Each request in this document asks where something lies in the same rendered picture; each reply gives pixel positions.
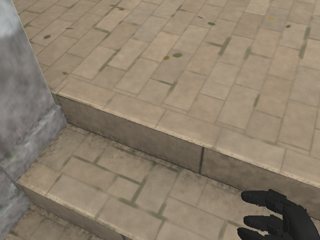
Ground stairs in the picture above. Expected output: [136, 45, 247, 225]
[4, 94, 320, 240]

